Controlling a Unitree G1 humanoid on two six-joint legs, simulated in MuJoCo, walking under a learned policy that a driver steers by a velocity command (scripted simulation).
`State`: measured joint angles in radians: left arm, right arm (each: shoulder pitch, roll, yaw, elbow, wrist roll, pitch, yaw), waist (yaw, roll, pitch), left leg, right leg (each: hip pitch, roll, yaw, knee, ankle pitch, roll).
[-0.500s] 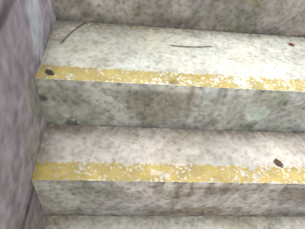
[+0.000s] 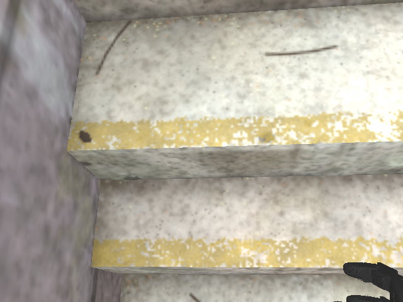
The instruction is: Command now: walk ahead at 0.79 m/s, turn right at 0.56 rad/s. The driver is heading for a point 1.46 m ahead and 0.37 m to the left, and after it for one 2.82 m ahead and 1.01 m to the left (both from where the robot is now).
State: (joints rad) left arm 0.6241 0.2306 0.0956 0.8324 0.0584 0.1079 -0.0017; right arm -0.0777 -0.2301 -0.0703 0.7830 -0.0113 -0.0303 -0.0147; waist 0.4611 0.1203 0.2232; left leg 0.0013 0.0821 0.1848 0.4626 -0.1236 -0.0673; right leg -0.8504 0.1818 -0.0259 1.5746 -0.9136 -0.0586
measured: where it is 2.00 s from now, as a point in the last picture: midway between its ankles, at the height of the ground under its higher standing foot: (338, 48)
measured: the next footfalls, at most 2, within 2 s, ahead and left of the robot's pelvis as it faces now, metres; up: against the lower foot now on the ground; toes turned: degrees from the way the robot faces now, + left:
left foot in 0.18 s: +0.10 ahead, +0.11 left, +0.22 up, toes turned -14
right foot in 0.56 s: +0.49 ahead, -0.20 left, +0.42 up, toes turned -6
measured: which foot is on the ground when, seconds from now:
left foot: down 0.00-0.00, up 0.02-0.16, down 0.18-0.56, up 0.58-1.00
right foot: down 0.00-0.14, up 0.16-0.54, down 0.56-1.00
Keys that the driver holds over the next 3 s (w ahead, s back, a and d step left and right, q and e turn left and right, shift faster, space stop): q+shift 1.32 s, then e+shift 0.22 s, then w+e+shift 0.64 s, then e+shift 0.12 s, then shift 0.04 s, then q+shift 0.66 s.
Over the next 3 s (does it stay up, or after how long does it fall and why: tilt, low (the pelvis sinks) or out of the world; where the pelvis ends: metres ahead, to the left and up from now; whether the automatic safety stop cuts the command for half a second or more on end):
stays up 1.06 0.14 0.97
